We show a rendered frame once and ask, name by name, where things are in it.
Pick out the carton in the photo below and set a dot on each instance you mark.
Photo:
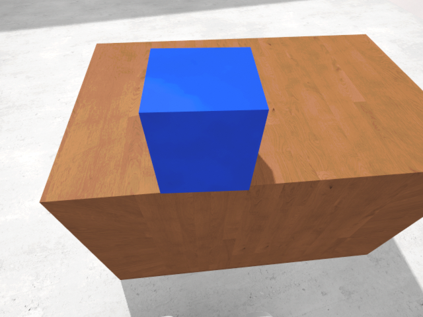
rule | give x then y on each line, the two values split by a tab
203	113

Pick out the pedestal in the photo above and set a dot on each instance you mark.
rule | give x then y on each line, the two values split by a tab
339	170

